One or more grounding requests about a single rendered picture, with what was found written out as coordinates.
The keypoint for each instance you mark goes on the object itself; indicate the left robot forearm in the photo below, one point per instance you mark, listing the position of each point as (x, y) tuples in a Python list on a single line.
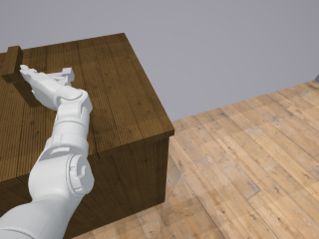
[(71, 125)]

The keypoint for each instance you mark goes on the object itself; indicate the tap lever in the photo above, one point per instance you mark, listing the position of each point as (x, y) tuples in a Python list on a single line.
[(65, 72)]

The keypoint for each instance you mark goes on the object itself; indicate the robot left hand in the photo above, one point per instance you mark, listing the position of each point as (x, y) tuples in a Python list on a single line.
[(44, 86)]

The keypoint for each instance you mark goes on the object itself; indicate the counter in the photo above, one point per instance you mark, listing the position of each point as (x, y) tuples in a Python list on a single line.
[(128, 132)]

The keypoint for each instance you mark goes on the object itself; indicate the robot left upper arm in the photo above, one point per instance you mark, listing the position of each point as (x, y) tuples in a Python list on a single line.
[(57, 186)]

